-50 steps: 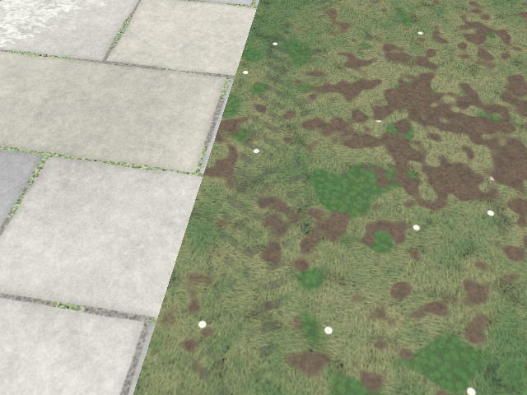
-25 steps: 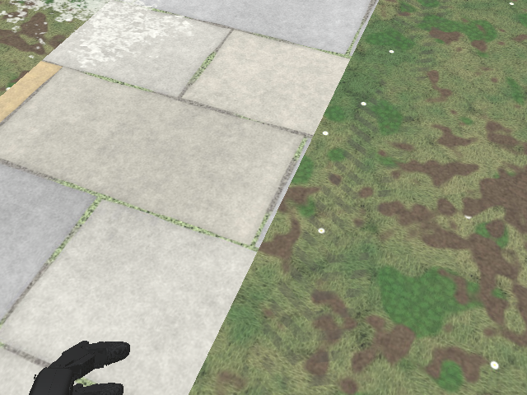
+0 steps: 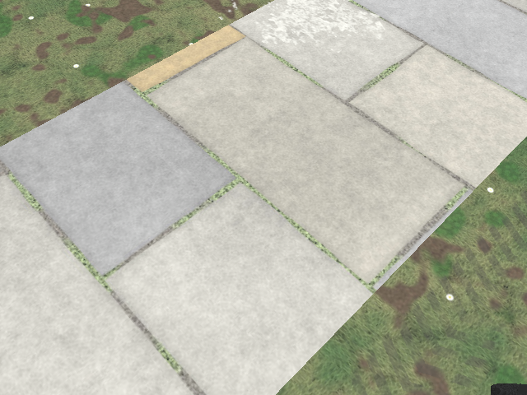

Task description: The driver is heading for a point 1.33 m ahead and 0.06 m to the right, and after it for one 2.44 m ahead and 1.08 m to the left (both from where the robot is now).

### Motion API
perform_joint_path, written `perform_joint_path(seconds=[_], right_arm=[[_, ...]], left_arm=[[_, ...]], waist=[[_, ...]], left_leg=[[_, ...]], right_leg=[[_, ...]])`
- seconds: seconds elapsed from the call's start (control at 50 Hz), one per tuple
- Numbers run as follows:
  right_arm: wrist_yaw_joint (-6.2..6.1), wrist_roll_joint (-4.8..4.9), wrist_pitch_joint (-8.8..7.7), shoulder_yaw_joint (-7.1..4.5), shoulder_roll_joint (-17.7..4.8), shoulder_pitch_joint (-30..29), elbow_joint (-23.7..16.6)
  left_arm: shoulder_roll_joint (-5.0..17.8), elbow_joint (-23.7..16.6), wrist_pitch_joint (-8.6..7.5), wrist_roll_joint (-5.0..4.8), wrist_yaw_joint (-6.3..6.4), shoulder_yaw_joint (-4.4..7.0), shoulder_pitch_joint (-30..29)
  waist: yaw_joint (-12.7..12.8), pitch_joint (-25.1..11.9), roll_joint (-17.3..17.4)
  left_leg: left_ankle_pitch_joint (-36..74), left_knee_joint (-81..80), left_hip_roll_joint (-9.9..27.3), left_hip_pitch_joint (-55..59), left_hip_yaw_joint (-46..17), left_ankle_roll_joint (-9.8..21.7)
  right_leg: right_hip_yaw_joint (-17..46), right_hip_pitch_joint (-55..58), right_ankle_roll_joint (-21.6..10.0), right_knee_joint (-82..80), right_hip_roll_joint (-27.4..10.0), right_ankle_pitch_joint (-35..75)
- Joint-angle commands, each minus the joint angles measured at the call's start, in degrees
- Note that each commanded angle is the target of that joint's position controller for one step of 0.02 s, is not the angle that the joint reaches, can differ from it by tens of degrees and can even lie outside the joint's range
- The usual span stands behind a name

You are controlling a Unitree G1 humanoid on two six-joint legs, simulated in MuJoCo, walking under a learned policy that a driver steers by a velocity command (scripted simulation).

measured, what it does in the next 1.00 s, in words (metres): walks ahead: right foot, then left foot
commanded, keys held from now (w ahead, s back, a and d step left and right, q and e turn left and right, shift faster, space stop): q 0.16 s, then w+q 0.06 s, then w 0.28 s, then no key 0.50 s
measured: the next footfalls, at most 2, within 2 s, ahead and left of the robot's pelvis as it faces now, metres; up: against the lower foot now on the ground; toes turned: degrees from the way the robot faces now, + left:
right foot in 0.36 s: +0.10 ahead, -0.13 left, +0.00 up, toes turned +12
left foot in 0.74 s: +0.28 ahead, +0.18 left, +0.00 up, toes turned +13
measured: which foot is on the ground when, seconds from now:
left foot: down 0.00-0.36, up 0.38-0.72, down 0.74-1.00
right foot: up 0.00-0.34, down 0.36-0.76, up 0.78-1.00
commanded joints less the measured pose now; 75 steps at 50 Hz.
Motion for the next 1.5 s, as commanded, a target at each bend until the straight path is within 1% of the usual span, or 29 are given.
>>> perform_joint_path(seconds=[0.02, 0.06, 0.16, 0.3, 0.34, 0.38, 0.4, 0.42, 0.52, 0.6, 0.68, 0.74, 0.76, 0.78, 0.8, 0.82, 0.88, 0.98, 1.04, 1.08, 1.14, 1.24, 1.3, 1.36, 1.38, 1.4, 1.42, 1.46, 1.5], right_arm=[[-0.38, -0.43, -2.09, -3.14, -11.8, 7.8, -2.7], [-0.89, 0.97, -1.88, -2.41, -9.4, 2.4, -3.1], [-2.03, 0.11, -1.23, -2.34, -9.7, 0.6, -3.6], [-1.64, 0.54, -1.26, -1.43, -8.6, 3.1, -2.5], [-1.69, 0.49, -1.32, -0.37, -6.2, 3.5, -1.7], [-1.87, 0.72, -2.23, 1.42, 0.0, 2.0, -3.5], [-1.97, 1.80, -3.52, 0.23, -4.5, -0.8, -5.7], [-1.81, 2.14, -4.20, -0.73, -7.6, 0.0, -4.6], [-0.57, 0.28, -5.63, 0.00, -3.3, -0.7, -1.8], [0.18, 0.19, -6.03, 1.80, 1.6, -5.1, -2.5], [1.29, 0.97, -5.84, 0.96, -0.8, -6.0, -2.4], [0.72, -0.01, -6.06, -0.73, -4.4, 3.2, 0.8], [-0.05, -0.96, -6.01, -1.46, -8.0, 9.2, 1.5], [-0.59, -2.21, -5.19, -1.24, -10.0, 11.2, 1.8], [-0.18, -1.00, -4.47, -0.34, -6.0, 12.8, 3.0], [0.12, -0.43, -4.20, 0.34, -4.4, 9.1, 3.0], [0.36, -0.64, -4.23, 1.32, -2.4, -1.6, 3.3], [-0.31, -1.14, -3.71, 1.30, -2.3, -4.8, 5.3], [-0.49, -0.87, -3.28, 2.41, 0.4, -2.5, 8.0], [-0.79, -0.91, -2.99, 2.17, 0.3, 0.4, 9.0], [-1.59, -0.71, -2.87, 1.69, -1.1, -0.5, 10.5], [-1.26, 0.50, -3.53, 1.14, -0.9, 0.9, 13.0], [-0.13, 1.45, -6.14, 1.21, 0.6, -0.6, 12.8], [0.75, 1.88, -7.62, 0.62, -0.3, 6.5, 16.4], [0.71, 1.79, -7.76, -0.37, -3.3, 11.5, 18.7], [0.65, 2.01, -7.74, -2.09, -8.9, 17.6, 20.7], [0.92, 1.11, -7.93, -1.95, -9.3, 21.7, 20.6], [0.70, 0.47, -8.49, -0.28, -4.9, 18.2, 19.7], [0.50, 0.66, -7.96, 0.98, -2.4, 15.9, 19.6]], left_arm=[[6.0, -5.9, -0.63, -0.57, -0.26, 1.00, -2.3], [6.3, -4.9, 0.09, 0.27, 0.92, 1.30, -1.5], [4.0, -5.2, 0.67, 0.19, 1.14, 0.69, -0.2], [3.9, -6.3, -1.33, -0.72, -1.21, 0.58, 0.4], [2.3, -4.7, -2.37, -0.24, -1.66, 0.41, 4.9], [9.3, -2.9, -3.00, 1.79, -1.21, 1.58, 13.6], [12.4, -2.7, -3.66, 2.57, -1.57, 2.68, 13.6], [9.4, -3.5, -4.12, 1.18, -1.04, 1.97, 10.5], [4.5, -2.9, -4.30, 0.17, 0.14, 0.22, 11.5], [5.6, -1.3, -2.83, -0.23, 0.41, 0.21, 13.3], [8.1, -0.1, -1.69, -1.12, 0.30, 0.78, 15.7], [6.7, -0.2, -1.99, -1.64, 0.46, 0.38, 14.0], [4.2, -1.4, -2.62, -0.06, 0.42, -0.54, 14.4], [-1.4, -1.4, -2.98, 1.61, -0.07, -2.81, 21.8], [2.3, 0.1, -2.54, -0.06, -0.18, -1.95, 21.7], [5.5, -0.8, -1.77, -1.27, -0.09, -0.97, 17.1], [3.3, -1.0, 1.06, -0.12, 1.37, -1.07, 13.5], [0.8, 0.5, 2.08, 0.56, 1.88, -1.78, 14.5], [2.0, -0.7, 2.00, 2.23, 1.47, -1.79, 11.9], [6.2, -1.5, 1.79, 1.20, 1.74, -0.89, 7.3], [1.7, -1.6, 0.08, 1.46, 1.38, -2.12, 5.2], [4.2, -0.5, -0.54, -0.31, 1.59, -1.17, 10.3], [6.8, 0.0, -1.65, -1.31, 1.64, -0.22, 12.8], [5.4, -1.5, -2.13, -1.54, 1.17, -0.39, 7.5], [3.1, -3.4, -2.42, -1.54, 1.03, -1.05, 3.8], [0.6, -5.6, -3.51, -1.08, 1.11, -1.60, 2.3], [2.0, -6.3, -4.69, -1.10, 1.39, -1.30, 1.7], [2.6, -5.6, -5.47, -2.69, 0.49, -0.85, 3.2], [1.7, -6.0, -5.46, -1.79, -0.42, -0.70, 0.8]], waist=[[-4.1, -16.2, 7.9], [-1.5, -11.8, 5.7], [-0.1, -12.2, 8.3], [-1.5, -10.0, 11.4], [1.1, -8.4, 9.3], [2.5, -6.4, -7.7], [2.6, 0.0, -12.4], [0.9, 3.3, -9.1], [1.2, 0.8, -5.9], [3.2, -1.4, -7.0], [3.2, -3.2, -8.6], [-2.4, -8.2, -5.6], [-4.3, -15.0, -0.6], [-1.8, -24.1, 14.0], [-3.5, -28.5, 14.1], [-3.5, -20.8, 10.5], [0.9, -10.2, 7.7], [2.2, -10.2, 9.2], [1.9, -6.1, 5.7], [-2.3, -1.1, -6.5], [-1.7, -0.6, -6.4], [0.2, -0.8, -4.8], [0.5, 2.9, -9.3], [-4.2, 0.8, -7.3], [-6.2, 0.3, -1.4], [-7.2, -1.9, 12.7], [-9.6, -3.9, 16.8], [-6.1, -3.2, 7.4], [-5.0, -1.2, 4.4]], left_leg=[[35.8, -9.7, 18.5, 25.9, -23.8, 16.9], [25.0, -11.1, 13.6, 18.5, -19.0, 11.8], [21.6, -11.8, 10.1, 12.0, -18.0, 11.5], [-20.4, -14.3, 8.6, 5.3, -24.9, 9.7], [-24.8, -11.2, 5.4, 0.0, -23.5, 6.7], [-21.7, 15.2, -6.3, -16.8, -8.3, -0.5], [-21.5, 23.6, -4.7, -25.4, -10.6, -0.5], [-15.8, 27.5, -2.3, -28.4, -12.8, -0.4], [1.4, 25.8, 2.3, -24.5, -4.5, -2.9], [5.7, 10.2, 1.4, -11.6, 0.9, -4.4], [7.2, 1.1, -0.6, -3.5, 1.2, -3.1], [17.8, -9.8, -1.5, 12.7, 0.9, 1.1], [38.4, -5.8, 6.9, 26.4, -6.7, 4.1], [54.5, -2.2, 22.8, 42.9, -23.3, 14.9], [43.7, -6.2, 23.5, 38.8, -28.0, 17.4], [35.2, -8.5, 19.8, 32.4, -23.0, 14.9], [21.0, -13.9, 13.1, 12.6, -13.5, 9.7], [6.2, -15.6, 10.4, 3.8, -9.2, 9.2], [-16.2, -14.8, 6.2, -1.9, -7.7, 2.5], [-12.3, -10.5, 0.8, 5.1, -2.4, -1.8], [-2.6, -6.3, 1.2, 10.8, -2.5, -1.1], [-18.5, -0.5, -1.8, 2.6, 0.9, 0.6], [-12.3, 6.7, -1.3, -4.5, 2.6, 1.8], [-8.1, -2.8, -0.3, 8.9, 1.0, 4.2], [-9.0, -7.7, 2.9, 15.3, -5.8, 5.8], [-6.9, -14.0, 10.9, 26.8, -22.0, 10.5], [1.9, -18.8, 19.5, 35.2, -37.2, 16.0], [5.9, -16.3, 19.2, 37.4, -30.2, 14.4], [11.4, -18.4, 16.5, 34.5, -21.2, 11.2]], right_leg=[[10.3, -20.2, 0.1, 23.9, 3.0, -6.6], [10.8, -18.9, 0.2, 18.1, 1.7, 0.9], [10.4, -11.3, 1.8, 7.6, 4.8, 6.4], [7.8, 0.1, -1.7, -10.7, 6.4, 7.8], [6.8, 9.5, -4.0, -20.6, 6.0, 12.5], [32.5, 18.9, -11.8, -33.1, -11.5, -7.4], [48.8, 13.9, -18.8, -39.3, -18.6, -17.2], [45.5, 13.9, -18.4, -38.9, -17.5, -17.4], [23.7, 15.9, -13.0, -39.0, -8.1, 11.6], [11.2, 12.5, -11.3, -34.8, -3.8, 39.5], [12.7, 14.1, -11.2, -30.6, -6.5, 43.0], [11.0, 13.2, -7.5, -19.4, -3.6, 49.6], [8.8, 6.2, -4.6, -9.2, -0.7, 37.4], [8.1, -8.4, -0.5, 8.6, 4.5, -1.8], [13.2, -8.9, 0.5, 15.2, 4.3, -11.6], [12.7, -11.7, 0.9, 18.3, 2.6, -10.3], [11.5, -5.8, 2.0, 8.5, -0.3, -3.0], [8.0, 8.1, 1.1, -9.5, 2.1, 11.2], [9.9, 13.8, -2.0, -20.1, 0.8, 20.6], [13.0, -0.3, -5.5, -25.0, -1.8, 3.1], [11.8, -3.1, -3.1, -26.4, 0.2, 4.6], [15.6, 2.3, -7.6, -26.1, -1.4, -9.1], [29.3, 6.4, -13.8, -32.3, -11.0, -12.2], [23.5, 1.8, -11.3, -27.6, -8.2, 2.1], [15.6, -3.1, -7.7, -19.0, -2.7, 9.2], [5.2, -13.7, -3.0, -0.5, 5.8, 13.2], [8.8, -25.3, -1.9, 13.6, 7.8, -1.8], [12.6, -33.0, -4.5, 22.8, 3.1, 0.4], [11.2, -33.9, -5.4, 19.1, -0.4, 8.5]])
Keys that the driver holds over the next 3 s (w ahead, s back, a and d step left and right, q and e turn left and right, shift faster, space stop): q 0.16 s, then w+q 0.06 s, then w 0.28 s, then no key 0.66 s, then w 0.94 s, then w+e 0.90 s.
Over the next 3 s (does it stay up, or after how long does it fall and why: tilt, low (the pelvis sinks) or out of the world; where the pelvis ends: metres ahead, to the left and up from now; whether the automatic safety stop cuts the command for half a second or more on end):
stays up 1.10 0.13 0.00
